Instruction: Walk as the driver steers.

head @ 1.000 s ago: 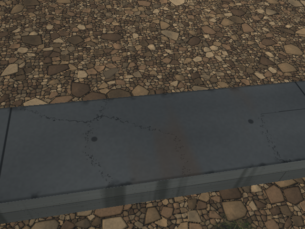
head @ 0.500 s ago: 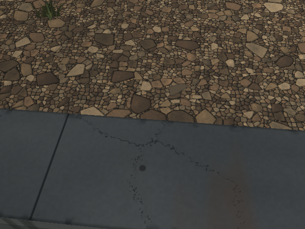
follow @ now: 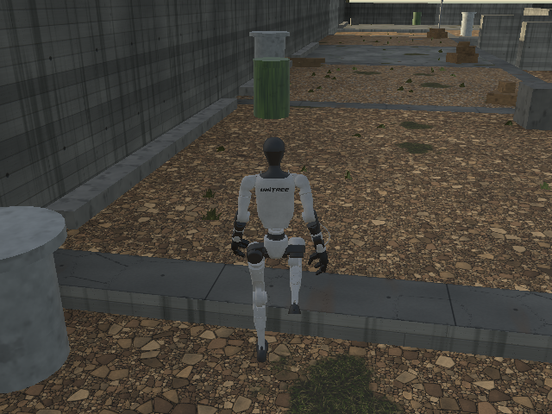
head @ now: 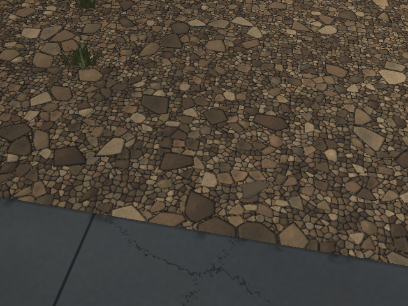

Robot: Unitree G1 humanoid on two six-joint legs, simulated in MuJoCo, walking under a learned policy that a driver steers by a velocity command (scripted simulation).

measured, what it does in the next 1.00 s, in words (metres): climbs: right foot 0.18 m higher, then left foot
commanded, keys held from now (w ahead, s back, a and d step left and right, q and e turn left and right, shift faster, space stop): w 0.60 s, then no key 0.28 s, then e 0.12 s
